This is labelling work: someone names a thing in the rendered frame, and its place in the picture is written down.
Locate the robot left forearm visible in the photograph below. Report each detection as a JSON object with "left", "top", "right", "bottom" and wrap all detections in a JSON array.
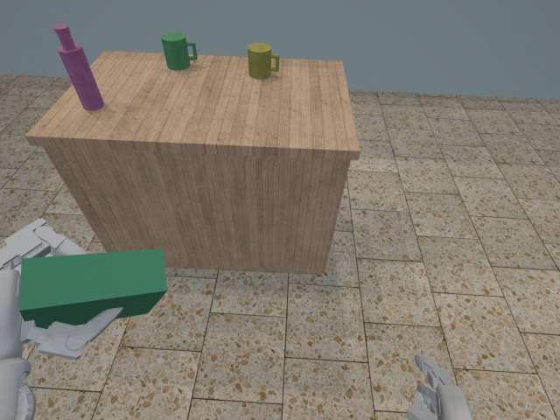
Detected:
[{"left": 0, "top": 357, "right": 37, "bottom": 420}]

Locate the left robot hand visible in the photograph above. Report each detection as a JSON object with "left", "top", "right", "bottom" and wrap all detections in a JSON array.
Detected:
[{"left": 0, "top": 219, "right": 123, "bottom": 360}]

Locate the right robot hand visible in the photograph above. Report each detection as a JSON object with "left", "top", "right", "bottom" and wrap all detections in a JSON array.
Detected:
[{"left": 407, "top": 353, "right": 473, "bottom": 420}]

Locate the sponge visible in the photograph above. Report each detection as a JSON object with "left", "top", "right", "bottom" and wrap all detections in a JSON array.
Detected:
[{"left": 19, "top": 248, "right": 168, "bottom": 329}]

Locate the table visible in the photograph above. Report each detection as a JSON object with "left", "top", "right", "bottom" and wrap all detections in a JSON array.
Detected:
[{"left": 25, "top": 51, "right": 361, "bottom": 275}]

